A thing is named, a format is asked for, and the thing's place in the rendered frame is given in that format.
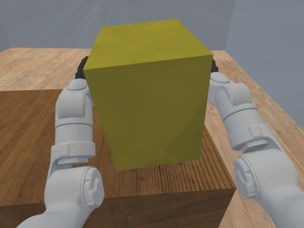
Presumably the carton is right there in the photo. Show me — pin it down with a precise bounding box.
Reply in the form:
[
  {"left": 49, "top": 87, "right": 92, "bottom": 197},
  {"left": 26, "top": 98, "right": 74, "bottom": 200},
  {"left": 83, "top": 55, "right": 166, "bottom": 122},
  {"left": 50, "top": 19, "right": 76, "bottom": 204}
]
[{"left": 83, "top": 19, "right": 213, "bottom": 171}]

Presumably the robot left forearm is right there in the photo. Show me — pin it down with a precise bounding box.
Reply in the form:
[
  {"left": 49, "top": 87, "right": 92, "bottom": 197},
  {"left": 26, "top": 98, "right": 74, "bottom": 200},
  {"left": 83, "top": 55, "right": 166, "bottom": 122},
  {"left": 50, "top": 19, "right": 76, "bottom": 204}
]
[{"left": 44, "top": 78, "right": 95, "bottom": 206}]

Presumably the right robot hand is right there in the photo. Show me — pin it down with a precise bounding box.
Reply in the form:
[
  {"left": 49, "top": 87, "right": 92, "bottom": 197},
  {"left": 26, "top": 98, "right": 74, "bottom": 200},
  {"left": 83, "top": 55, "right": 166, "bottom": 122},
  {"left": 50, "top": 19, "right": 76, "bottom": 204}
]
[{"left": 211, "top": 59, "right": 218, "bottom": 73}]

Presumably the right robot upper arm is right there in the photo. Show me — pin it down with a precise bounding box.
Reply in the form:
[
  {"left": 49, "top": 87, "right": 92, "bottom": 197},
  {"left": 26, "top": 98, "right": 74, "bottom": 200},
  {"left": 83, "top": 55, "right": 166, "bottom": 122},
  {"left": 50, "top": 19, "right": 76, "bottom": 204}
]
[{"left": 234, "top": 148, "right": 304, "bottom": 228}]

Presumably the pedestal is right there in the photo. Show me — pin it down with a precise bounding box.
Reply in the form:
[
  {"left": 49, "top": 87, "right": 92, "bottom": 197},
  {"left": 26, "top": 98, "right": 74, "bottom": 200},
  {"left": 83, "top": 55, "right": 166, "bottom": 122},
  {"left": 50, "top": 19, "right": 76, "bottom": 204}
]
[{"left": 0, "top": 89, "right": 237, "bottom": 228}]

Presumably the left robot hand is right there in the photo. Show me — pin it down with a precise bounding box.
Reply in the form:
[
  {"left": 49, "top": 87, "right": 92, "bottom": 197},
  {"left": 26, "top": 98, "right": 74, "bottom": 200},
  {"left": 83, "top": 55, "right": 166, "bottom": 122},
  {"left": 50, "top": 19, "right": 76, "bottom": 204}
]
[{"left": 75, "top": 56, "right": 89, "bottom": 79}]

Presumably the left robot upper arm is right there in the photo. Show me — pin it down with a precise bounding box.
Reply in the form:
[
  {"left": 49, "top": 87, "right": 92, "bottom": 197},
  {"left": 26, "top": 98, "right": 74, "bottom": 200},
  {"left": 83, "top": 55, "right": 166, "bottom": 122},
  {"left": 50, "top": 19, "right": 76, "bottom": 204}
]
[{"left": 16, "top": 166, "right": 105, "bottom": 228}]

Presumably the robot right forearm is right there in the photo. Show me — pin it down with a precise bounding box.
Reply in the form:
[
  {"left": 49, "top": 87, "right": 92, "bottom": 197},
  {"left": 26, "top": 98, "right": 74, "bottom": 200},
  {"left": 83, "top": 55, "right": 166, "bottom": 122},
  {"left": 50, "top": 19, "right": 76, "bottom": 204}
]
[{"left": 207, "top": 72, "right": 299, "bottom": 184}]

